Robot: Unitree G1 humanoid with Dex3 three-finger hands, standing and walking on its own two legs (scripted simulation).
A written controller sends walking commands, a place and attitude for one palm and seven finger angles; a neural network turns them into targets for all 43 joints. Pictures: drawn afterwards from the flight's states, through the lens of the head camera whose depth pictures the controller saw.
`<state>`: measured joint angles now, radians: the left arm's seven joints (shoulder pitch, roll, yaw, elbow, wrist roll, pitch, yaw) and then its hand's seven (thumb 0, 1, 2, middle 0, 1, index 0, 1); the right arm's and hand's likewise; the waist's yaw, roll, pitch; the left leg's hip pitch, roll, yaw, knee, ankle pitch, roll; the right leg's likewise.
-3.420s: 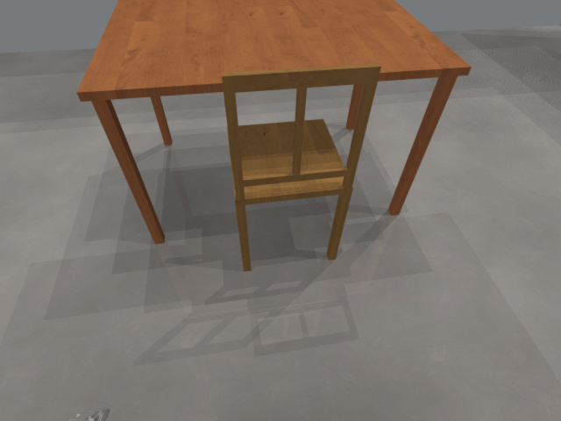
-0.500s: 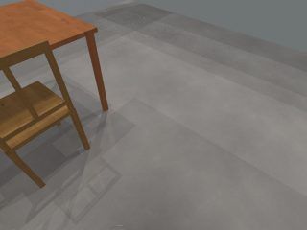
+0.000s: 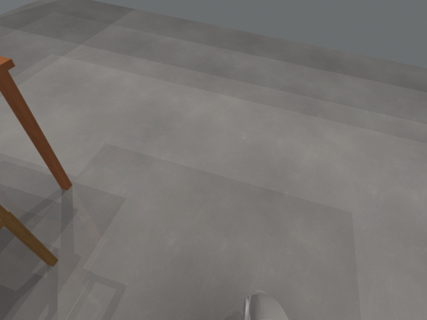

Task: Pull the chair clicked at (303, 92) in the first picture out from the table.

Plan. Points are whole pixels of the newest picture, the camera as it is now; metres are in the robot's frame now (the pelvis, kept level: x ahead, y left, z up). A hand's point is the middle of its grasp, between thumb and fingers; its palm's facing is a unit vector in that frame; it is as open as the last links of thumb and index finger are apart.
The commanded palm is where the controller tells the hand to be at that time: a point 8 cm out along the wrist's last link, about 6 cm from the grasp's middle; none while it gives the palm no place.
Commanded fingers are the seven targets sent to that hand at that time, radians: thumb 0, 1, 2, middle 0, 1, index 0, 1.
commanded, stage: walk to a spot facing it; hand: left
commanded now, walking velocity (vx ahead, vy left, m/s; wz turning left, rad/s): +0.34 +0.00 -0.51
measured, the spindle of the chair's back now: out of the picture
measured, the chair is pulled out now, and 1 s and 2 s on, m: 0.00 0.00 0.00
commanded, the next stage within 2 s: turn to face it in 0.36 s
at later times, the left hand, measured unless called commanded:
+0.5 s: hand (165, 257) +0.29 +0.12 -0.17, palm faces -0.12 -0.97 -0.22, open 7.2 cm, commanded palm none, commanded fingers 0.00 0.90 0.90 -0.20 -0.30 -0.20 -0.30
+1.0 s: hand (143, 249) +0.32 +0.18 -0.19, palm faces +0.13 -0.97 -0.20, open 7.4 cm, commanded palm none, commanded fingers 0.00 0.90 0.90 -0.20 -0.30 -0.20 -0.30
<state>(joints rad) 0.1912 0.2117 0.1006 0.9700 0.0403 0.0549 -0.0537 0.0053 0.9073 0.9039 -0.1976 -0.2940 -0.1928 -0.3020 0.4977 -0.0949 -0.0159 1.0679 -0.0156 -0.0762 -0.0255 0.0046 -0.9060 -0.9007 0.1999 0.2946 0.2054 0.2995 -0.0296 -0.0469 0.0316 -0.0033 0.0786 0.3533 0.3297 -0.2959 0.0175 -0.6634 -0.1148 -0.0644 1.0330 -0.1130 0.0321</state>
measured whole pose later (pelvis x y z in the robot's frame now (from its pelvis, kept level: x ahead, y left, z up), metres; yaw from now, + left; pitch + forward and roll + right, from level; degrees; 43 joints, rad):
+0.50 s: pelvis +0.19 -0.06 -0.01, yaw -10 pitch -1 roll -1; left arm 0.23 0.20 0.07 1.02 0.02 -0.06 0.01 -0.02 0.94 0.90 -0.20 -0.29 -0.20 -0.30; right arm 0.21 -0.17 -0.05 0.98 -0.03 -0.02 0.00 0.00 -0.91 -0.90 0.19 0.29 0.20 0.30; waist -0.02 0.02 0.01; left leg -0.58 0.17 0.07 1.01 -0.24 -0.06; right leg -0.21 0.06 -0.11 0.43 -0.21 -0.08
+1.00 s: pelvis +0.28 -0.02 -0.01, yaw +3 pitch +1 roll -3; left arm 0.24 0.20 0.09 0.99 0.02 0.04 0.02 0.00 0.90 0.90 -0.20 -0.29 -0.20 -0.30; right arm 0.21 -0.18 -0.05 0.97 -0.01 0.02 0.00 0.00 -0.92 -0.90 0.20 0.29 0.21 0.30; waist 0.00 -0.01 0.03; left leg -0.35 -0.05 0.00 0.45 -0.12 0.10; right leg -0.47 -0.08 0.00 1.01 -0.37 0.08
